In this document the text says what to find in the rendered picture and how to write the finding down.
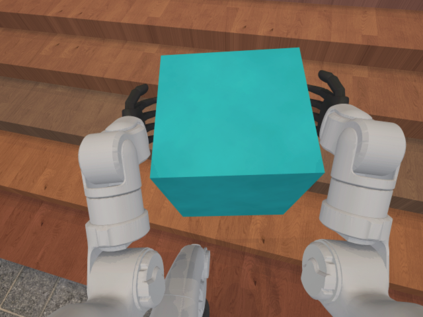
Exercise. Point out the carton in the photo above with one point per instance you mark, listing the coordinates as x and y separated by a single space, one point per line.
234 133

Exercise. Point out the robot left shin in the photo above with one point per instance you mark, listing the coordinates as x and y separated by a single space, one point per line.
202 295

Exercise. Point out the right robot hand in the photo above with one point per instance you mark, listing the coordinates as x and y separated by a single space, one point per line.
330 99

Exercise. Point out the robot right upper arm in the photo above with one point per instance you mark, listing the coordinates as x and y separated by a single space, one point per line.
351 280

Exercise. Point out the left robot forearm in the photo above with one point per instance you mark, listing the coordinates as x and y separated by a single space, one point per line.
109 163

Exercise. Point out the left robot hand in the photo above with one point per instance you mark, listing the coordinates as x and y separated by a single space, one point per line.
134 108

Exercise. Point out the right robot forearm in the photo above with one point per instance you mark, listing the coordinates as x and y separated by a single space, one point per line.
367 157

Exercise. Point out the left robot thigh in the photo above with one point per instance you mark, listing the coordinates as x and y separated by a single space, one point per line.
182 283

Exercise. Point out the robot left upper arm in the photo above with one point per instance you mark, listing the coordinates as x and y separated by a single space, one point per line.
124 283

